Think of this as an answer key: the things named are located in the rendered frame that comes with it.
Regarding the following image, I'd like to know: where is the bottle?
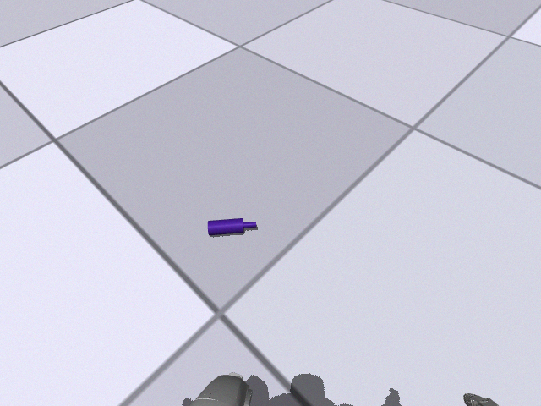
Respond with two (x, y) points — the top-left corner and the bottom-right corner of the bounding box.
(208, 218), (256, 235)

